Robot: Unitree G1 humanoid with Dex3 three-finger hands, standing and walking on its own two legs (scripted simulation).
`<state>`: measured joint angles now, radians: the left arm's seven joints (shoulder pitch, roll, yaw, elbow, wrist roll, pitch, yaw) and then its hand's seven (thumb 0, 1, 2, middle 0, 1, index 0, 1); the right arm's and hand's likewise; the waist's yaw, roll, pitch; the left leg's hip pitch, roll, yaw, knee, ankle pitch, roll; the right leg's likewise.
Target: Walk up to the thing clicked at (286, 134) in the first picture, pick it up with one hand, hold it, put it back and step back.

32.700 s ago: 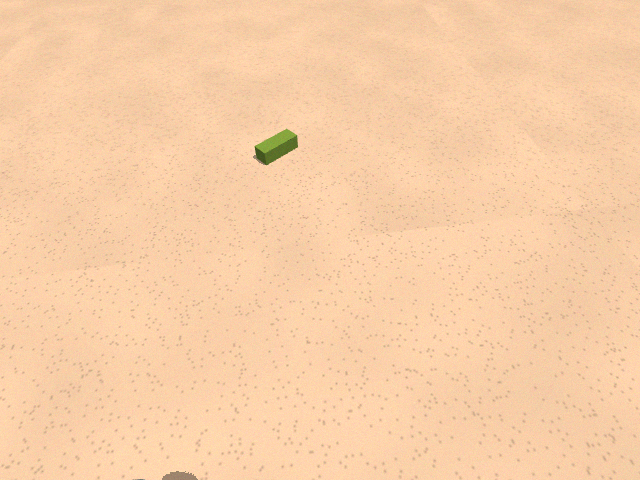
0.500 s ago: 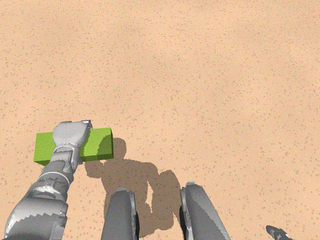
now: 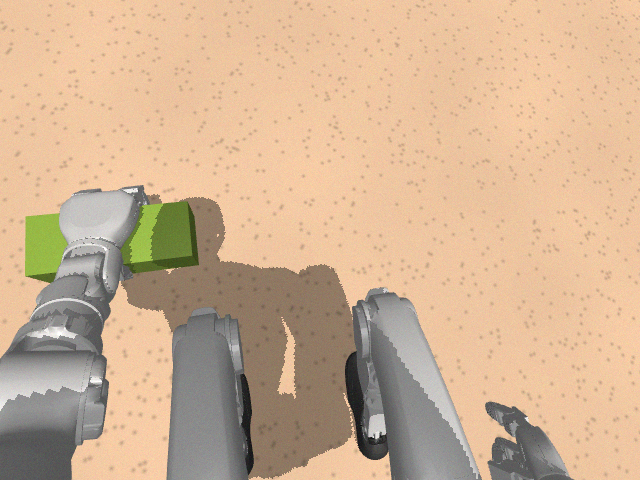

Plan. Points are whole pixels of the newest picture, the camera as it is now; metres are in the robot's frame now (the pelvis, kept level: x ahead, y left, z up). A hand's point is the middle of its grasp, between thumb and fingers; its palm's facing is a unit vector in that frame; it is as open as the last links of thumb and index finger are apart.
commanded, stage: crouch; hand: left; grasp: from above
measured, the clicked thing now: (119, 242) +0.42 +0.26 -0.20
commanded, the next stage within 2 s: lower in 0.70 s
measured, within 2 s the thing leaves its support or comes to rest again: rests again in 1.72 s
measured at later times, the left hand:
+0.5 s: hand (132, 246) +0.43 +0.26 -0.25, palm faces -0.46 -0.03 -0.89, open 11.1 cm
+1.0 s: hand (141, 248) +0.43 +0.26 -0.30, palm faces -0.49 -0.04 -0.87, open 11.1 cm
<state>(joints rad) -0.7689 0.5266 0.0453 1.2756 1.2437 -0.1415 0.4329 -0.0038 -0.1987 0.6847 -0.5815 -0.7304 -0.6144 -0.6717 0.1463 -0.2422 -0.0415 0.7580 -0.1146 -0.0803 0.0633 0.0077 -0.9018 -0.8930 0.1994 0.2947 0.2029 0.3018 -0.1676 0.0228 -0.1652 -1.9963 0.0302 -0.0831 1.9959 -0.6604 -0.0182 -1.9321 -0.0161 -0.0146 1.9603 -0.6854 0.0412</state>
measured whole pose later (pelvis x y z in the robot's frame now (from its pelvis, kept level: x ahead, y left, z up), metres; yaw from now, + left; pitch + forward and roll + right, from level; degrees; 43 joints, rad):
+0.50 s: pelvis -0.01 +0.00 -0.08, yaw -2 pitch +36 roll -6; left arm -0.86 0.63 0.10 1.37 1.27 -0.19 0.42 0.00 -0.18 0.66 -0.57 -0.73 -0.60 -0.68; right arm 0.16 -0.26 -0.02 0.77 -0.14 -0.07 0.12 0.01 -0.91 -0.90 0.20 0.29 0.20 0.30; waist -0.20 0.00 -0.09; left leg -2.20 0.03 -0.12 2.24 -0.67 -0.02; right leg -2.13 0.01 -0.02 2.19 -0.69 0.05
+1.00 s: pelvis -0.02 +0.00 -0.12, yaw -3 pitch +34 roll -6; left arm -0.94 0.70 0.11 1.51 1.28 -0.22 0.45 -0.01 -0.19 0.67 -0.58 -0.72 -0.62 -0.66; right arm 0.14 -0.28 0.04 0.78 -0.16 -0.09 0.13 0.01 -0.91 -0.89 0.20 0.30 0.20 0.30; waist -0.23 -0.02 -0.04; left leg -2.30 0.03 -0.15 2.38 -0.67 -0.03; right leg -2.23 0.02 -0.03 2.32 -0.68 0.05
